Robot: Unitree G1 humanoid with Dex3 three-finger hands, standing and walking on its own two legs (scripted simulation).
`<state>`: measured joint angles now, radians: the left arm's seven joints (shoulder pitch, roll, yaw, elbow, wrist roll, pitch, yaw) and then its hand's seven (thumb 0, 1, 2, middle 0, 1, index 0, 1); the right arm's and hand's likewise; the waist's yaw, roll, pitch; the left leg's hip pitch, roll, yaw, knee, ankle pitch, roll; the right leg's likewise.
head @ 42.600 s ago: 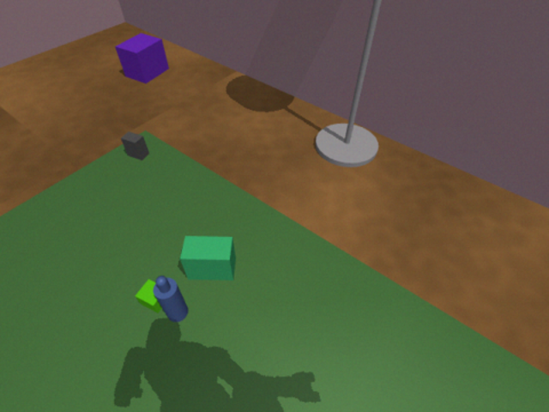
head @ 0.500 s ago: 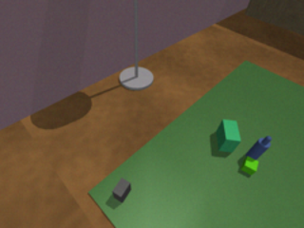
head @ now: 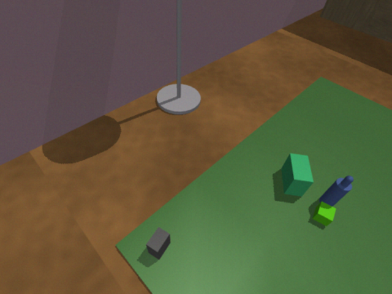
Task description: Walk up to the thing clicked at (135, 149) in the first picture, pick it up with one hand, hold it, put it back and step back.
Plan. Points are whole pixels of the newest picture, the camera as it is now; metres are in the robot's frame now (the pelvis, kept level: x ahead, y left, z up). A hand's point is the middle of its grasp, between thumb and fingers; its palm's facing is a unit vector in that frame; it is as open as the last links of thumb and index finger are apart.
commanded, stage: stand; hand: left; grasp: from above
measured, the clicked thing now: (158, 243) +0.45 +0.15 -0.71
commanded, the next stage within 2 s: go down in 0.92 s
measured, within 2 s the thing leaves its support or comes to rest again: neither
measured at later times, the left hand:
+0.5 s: hand out of the picture +0.09 +0.24 -0.17, palm faces -0.03 -0.95 -0.31, open 7.4 cm
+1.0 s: hand out of the picture +0.06 +0.25 -0.17, palm faces -0.02 -0.95 -0.31, open 7.4 cm
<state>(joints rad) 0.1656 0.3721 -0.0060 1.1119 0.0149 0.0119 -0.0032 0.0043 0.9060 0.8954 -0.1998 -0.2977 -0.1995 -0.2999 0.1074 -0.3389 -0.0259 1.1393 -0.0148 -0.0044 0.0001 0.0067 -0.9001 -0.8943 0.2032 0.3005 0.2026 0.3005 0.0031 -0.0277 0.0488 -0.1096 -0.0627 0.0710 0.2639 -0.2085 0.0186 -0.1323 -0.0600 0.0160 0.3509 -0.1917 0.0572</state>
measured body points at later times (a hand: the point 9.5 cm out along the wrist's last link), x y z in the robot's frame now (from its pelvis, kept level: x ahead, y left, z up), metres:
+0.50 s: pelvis +0.01 -0.01 +0.00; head +0.02 +0.01 +0.45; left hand +0.09 +0.29 -0.14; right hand +0.09 -0.31 -0.12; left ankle +0.01 +0.05 -0.75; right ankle +0.00 -0.18 -0.74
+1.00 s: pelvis +0.00 -0.01 +0.00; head +0.01 +0.02 +0.45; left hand +0.06 +0.29 -0.15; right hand +0.07 -0.31 -0.12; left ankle +0.01 +0.05 -0.75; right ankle +0.00 -0.18 -0.74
